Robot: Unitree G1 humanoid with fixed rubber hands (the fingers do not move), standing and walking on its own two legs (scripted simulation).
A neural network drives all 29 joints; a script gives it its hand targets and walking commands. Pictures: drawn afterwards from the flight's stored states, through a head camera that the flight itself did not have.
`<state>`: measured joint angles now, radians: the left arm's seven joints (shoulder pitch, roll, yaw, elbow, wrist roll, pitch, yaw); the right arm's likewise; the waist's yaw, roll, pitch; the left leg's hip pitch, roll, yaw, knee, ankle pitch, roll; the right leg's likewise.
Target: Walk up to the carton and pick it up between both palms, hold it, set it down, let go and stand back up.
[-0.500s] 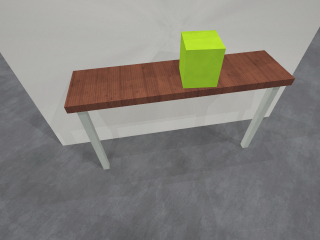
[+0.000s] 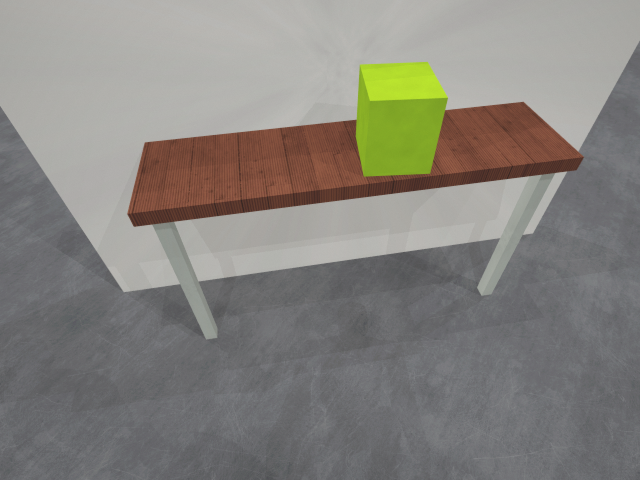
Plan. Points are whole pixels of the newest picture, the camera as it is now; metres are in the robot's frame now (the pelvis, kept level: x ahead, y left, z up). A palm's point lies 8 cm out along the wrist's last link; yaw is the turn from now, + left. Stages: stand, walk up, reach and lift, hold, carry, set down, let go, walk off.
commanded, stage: stand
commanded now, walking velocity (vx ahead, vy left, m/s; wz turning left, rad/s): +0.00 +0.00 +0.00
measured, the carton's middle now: (395, 119) +0.94 -0.15 -0.03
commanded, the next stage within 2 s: walk up in 0.08 s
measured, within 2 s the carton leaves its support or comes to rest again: neither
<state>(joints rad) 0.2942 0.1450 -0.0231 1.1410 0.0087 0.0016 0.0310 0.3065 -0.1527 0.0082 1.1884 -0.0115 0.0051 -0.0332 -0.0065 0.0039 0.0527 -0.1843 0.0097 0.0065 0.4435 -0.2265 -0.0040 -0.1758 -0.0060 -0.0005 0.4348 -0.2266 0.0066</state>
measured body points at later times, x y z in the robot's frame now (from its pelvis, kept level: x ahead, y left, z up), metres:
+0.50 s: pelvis +0.02 -0.02 +0.01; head +0.04 -0.03 +0.46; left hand +0.04 +0.23 -0.13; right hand -0.08 -0.26 -0.14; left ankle +0.00 +0.12 -0.74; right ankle +0.06 -0.15 -0.69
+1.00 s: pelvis +0.21 -0.11 +0.00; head +0.24 -0.13 +0.44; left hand +0.10 +0.12 -0.13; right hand +0.27 -0.35 -0.16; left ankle +0.35 +0.01 -0.69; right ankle +0.12 -0.19 -0.74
